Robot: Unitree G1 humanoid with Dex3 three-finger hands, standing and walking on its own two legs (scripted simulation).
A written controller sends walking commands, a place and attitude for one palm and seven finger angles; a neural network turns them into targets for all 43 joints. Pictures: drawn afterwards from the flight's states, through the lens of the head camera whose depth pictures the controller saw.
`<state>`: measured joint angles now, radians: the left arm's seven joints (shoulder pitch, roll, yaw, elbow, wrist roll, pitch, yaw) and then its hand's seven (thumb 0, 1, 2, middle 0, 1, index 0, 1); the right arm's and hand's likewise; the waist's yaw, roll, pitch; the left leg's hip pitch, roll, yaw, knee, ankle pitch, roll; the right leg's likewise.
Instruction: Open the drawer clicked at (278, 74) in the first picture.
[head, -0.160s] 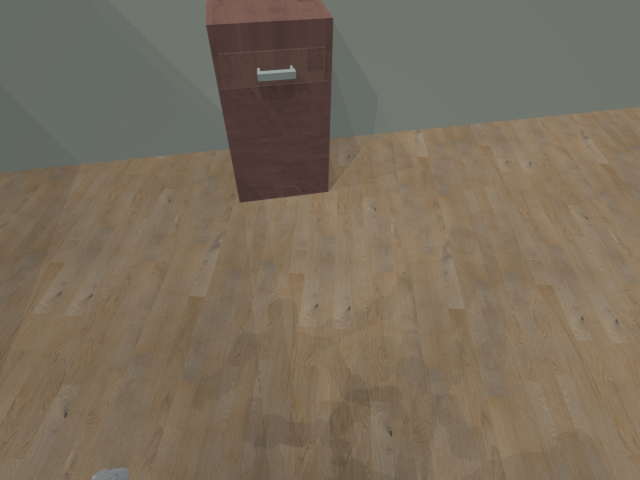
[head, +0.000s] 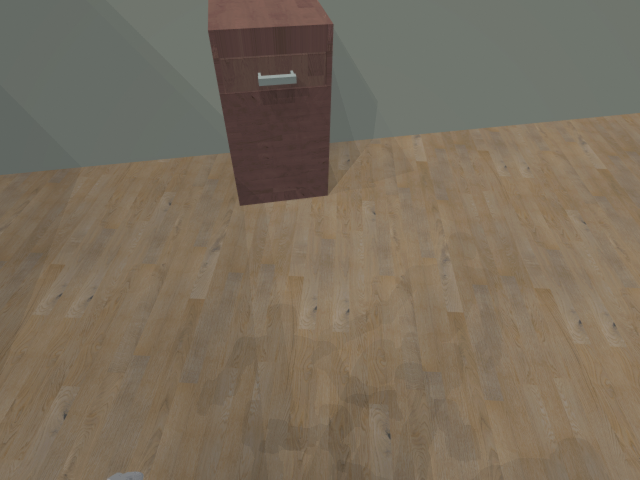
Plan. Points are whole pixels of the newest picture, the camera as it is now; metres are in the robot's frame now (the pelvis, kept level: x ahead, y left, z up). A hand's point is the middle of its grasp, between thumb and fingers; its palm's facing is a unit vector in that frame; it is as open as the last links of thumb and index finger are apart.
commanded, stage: stand and wait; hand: left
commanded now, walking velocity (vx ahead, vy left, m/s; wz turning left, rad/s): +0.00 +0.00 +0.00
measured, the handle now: (276, 76) +1.46 +0.24 -0.14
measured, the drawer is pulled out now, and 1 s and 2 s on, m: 0.00 0.00 0.00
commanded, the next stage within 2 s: look at it before walking up in 0.66 s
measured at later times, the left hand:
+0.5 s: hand out of the picture +0.06 +0.25 -0.15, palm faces -0.04 -0.94 -0.34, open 7.4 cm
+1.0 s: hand out of the picture +0.08 +0.24 -0.15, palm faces -0.04 -0.94 -0.34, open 7.4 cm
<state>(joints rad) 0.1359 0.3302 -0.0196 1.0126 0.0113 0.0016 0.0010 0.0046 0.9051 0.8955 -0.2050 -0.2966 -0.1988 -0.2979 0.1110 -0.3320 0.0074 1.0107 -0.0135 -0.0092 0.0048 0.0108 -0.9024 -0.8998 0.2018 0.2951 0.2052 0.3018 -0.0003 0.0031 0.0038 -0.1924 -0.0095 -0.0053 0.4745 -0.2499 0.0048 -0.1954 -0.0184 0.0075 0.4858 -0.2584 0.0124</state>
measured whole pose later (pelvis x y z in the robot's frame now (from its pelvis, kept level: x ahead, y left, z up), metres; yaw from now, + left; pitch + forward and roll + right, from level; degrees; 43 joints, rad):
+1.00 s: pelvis +0.00 +0.00 +0.01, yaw -1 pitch -2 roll +0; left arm 0.13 0.34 -0.01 1.08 0.01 -0.01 0.00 0.00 0.91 0.90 -0.21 -0.30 -0.20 -0.30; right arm 0.11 -0.34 0.00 1.11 -0.01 -0.01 0.01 0.01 -0.90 -0.90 0.20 0.30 0.21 0.30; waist 0.00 0.00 0.02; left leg -0.15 0.00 0.00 0.38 -0.20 0.00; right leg -0.16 -0.01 0.01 0.40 -0.21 0.01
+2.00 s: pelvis +0.14 +0.02 +0.00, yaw -10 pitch +0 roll -2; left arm 0.34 0.17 0.05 1.11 0.03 0.01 -0.01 0.01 0.91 0.90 -0.20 -0.30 -0.20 -0.30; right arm 0.43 -0.11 0.00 1.13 -0.02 -0.10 -0.03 0.01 -0.91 -0.90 0.20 0.29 0.20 0.30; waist -0.01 -0.04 0.02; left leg -0.01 0.04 0.21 0.41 -0.40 0.03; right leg -0.54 -0.05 -0.05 1.18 -0.29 -0.03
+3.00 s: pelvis +0.58 -0.05 +0.00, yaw -26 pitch +0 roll +1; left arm 0.21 0.18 0.09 1.01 0.03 0.02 -0.03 0.00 0.91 0.90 -0.20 -0.30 -0.19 -0.30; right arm 0.36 -0.15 -0.05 1.10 -0.03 -0.07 -0.01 0.00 -0.93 -0.90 0.20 0.29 0.20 0.30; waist -0.01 -0.01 0.05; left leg -0.04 0.10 0.34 0.37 -0.30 -0.03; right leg -0.57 -0.14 -0.10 0.85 -0.19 0.01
